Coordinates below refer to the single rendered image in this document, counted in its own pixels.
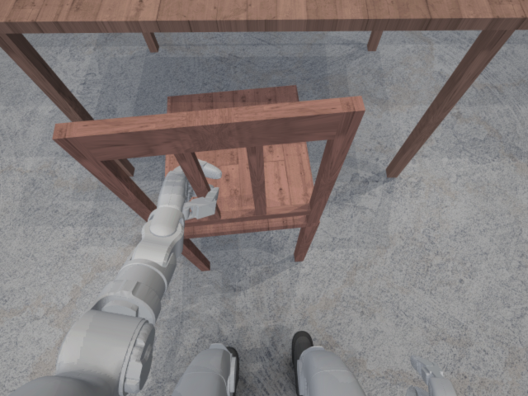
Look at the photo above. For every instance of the chair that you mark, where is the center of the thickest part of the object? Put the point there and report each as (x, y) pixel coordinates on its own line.
(255, 137)

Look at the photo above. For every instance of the robot right thigh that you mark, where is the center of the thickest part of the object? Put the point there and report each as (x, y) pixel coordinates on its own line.
(323, 373)

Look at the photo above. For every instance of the left robot hand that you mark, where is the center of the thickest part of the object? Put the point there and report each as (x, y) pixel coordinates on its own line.
(176, 192)

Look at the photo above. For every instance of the robot thigh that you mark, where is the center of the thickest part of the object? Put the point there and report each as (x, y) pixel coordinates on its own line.
(211, 373)
(323, 373)

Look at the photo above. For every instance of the table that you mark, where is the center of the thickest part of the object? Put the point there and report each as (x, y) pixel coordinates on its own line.
(497, 19)

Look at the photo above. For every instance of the robot left upper arm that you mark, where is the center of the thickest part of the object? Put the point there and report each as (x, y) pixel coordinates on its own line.
(107, 354)

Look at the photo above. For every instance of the right robot hand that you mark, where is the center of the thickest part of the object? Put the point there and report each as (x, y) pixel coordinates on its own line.
(432, 375)

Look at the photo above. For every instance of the robot left thigh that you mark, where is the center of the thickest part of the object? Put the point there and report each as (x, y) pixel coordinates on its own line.
(211, 373)

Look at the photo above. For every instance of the robot left forearm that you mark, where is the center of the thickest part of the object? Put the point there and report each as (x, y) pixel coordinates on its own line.
(144, 278)

